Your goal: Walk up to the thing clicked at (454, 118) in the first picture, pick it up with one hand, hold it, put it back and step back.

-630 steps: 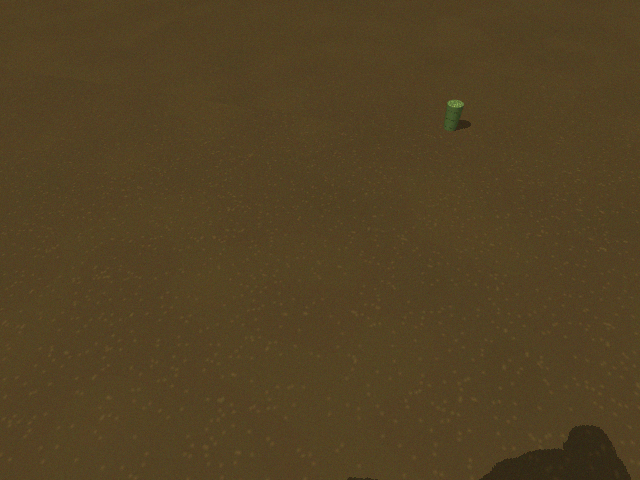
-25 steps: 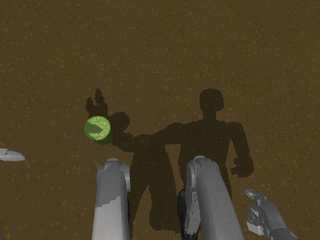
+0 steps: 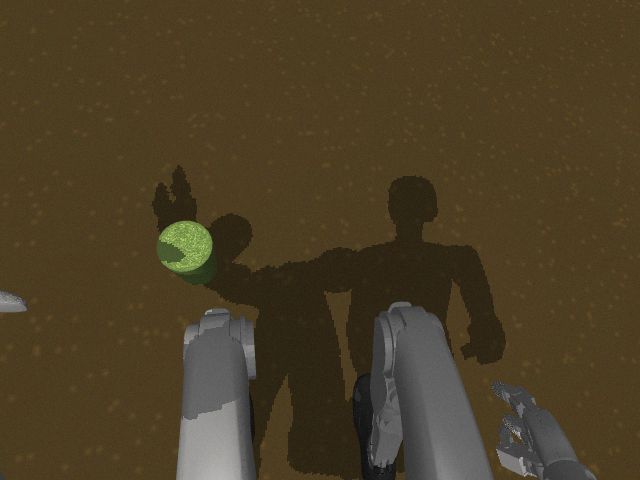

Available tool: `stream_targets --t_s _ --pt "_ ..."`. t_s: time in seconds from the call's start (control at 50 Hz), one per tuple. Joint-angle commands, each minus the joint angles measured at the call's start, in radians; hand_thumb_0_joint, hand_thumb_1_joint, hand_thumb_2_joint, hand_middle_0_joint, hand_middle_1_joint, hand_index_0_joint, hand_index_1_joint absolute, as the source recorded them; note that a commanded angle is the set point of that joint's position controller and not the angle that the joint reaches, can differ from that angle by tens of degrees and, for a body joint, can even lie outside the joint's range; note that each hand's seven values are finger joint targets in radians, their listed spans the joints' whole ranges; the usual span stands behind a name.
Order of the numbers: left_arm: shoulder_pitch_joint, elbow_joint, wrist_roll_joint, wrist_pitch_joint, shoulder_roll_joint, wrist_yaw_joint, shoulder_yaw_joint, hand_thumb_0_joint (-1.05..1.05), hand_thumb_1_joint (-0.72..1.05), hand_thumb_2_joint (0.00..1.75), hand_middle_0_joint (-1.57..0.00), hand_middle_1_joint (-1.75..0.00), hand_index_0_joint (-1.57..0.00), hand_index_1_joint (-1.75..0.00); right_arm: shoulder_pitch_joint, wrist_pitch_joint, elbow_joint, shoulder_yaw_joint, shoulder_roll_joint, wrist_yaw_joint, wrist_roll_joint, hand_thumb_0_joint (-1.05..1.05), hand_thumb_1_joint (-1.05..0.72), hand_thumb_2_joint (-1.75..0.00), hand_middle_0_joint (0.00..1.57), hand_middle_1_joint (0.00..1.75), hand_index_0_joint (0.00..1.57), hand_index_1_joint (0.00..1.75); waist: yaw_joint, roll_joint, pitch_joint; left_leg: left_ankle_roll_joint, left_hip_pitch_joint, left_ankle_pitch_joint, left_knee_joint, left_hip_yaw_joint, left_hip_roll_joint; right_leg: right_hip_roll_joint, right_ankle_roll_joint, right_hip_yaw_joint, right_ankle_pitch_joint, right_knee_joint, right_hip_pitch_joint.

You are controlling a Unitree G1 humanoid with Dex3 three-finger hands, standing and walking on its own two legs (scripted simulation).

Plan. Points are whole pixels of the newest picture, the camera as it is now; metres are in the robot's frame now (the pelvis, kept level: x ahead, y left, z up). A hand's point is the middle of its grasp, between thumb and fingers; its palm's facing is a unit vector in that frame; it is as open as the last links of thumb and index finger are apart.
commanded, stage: go down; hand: left
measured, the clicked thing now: (192, 257) +0.46 +0.23 -0.33
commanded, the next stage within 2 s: approach in 1.14 s
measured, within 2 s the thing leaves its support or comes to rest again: neither
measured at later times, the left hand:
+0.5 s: hand out of the picture +0.38 +0.39 -0.04, palm faces +0.12 -0.96 -0.24, open 16.9 cm
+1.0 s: hand out of the picture +0.38 +0.39 -0.04, palm faces +0.12 -0.97 -0.21, open 17.0 cm
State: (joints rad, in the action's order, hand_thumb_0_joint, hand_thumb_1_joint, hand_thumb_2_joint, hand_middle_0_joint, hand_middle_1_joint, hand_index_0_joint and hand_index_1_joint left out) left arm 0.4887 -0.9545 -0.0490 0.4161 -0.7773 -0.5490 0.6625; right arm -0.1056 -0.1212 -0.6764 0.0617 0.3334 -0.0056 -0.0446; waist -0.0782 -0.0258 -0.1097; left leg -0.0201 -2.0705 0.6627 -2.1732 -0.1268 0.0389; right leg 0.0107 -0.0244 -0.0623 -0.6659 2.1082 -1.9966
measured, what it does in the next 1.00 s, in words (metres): stands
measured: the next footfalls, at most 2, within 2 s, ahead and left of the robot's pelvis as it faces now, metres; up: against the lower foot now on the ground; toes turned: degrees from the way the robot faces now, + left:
none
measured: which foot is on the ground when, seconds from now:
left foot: down 0.00-1.00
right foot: down 0.00-1.00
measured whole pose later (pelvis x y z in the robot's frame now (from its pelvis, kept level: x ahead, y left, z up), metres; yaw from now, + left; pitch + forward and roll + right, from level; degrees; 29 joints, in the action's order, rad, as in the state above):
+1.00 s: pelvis +0.00 +0.00 -0.03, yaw -1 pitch +31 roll -8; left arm 0.52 -0.97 -0.11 0.43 -0.82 -0.63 0.73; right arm -0.09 -0.12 -0.67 0.10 0.35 0.00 -0.05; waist -0.09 -0.03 -0.08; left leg -0.02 -2.15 0.67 -2.28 -0.15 0.03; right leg 0.01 -0.03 -0.07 -0.67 2.20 -2.07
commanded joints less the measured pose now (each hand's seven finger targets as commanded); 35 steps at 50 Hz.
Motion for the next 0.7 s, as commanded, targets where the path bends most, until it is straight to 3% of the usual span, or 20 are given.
stream_targets --t_s 0.0,0.08,0.16,0.28,0.48,0.68 --pt "0.188 0.186 -0.041 0.061 -0.38 0.003 0.076 0.0 -0.43 0.22 0.0 -0.17 0.0 -0.15 -0.106 -0.024 0.053 -0.087 0.23 -0.016 0.004 0.0 -0.87 -0.89 0.2 0.3 0.2 0.3 0.041 0.252 -0.582 0.037 0.501 -0.071 0.302 0.04 -0.002 -0.026 0.068 -0.035 0.091 -0.195 0.209" --pt "0.189 0.183 -0.052 0.063 -0.389 0.0 0.088 0.0 -0.44 0.21 0.0 -0.17 0.0 -0.15 -0.1 -0.027 0.059 -0.081 0.229 -0.014 0.005 0.0 -0.87 -0.89 0.2 0.3 0.2 0.3 0.042 0.247 -0.578 0.041 0.469 -0.063 0.284 0.05 -0.005 -0.026 0.067 -0.035 0.086 -0.19 0.216" --pt "0.172 0.155 -0.052 0.059 -0.387 -0.009 0.093 0.0 -0.42 0.22 0.0 -0.17 0.0 -0.16 -0.117 -0.025 0.052 -0.077 0.231 -0.012 0.003 0.0 -0.87 -0.89 0.2 0.3 0.2 0.3 0.034 0.236 -0.593 0.038 0.47 -0.121 0.268 0.051 -0.008 -0.025 0.066 -0.038 0.123 -0.176 0.233" --pt "0.209 0.167 -0.06 0.07 -0.421 -0.022 0.106 0.0 -0.43 0.21 0.0 -0.17 0.0 -0.15 -0.096 -0.027 0.057 -0.076 0.236 -0.013 0.001 0.0 -0.87 -0.89 0.2 0.3 0.2 0.3 0.038 0.232 -0.567 0.045 0.428 -0.055 0.251 0.061 -0.008 -0.028 0.064 -0.034 0.072 -0.179 0.207" --pt "0.212 0.149 -0.073 0.077 -0.438 -0.048 0.125 0.0 -0.44 0.21 0.0 -0.17 0.0 -0.16 -0.105 -0.028 0.051 -0.065 0.241 -0.012 -0.005 0.0 -0.87 -0.9 0.2 0.3 0.2 0.3 0.03 0.239 -0.596 0.044 0.427 -0.11 0.214 0.064 -0.01 -0.029 0.065 -0.038 0.112 -0.152 0.218" --pt "0.226 0.172 -0.09 0.082 -0.451 -0.064 0.136 0.0 -0.47 0.19 0.0 -0.17 -0.01 -0.15 -0.097 -0.025 0.054 -0.061 0.251 -0.01 -0.003 0.0 -0.88 -0.9 0.2 0.3 0.2 0.3 0.025 0.271 -0.577 0.041 0.424 -0.074 0.211 0.049 -0.007 -0.03 0.065 -0.049 0.087 -0.127 0.173"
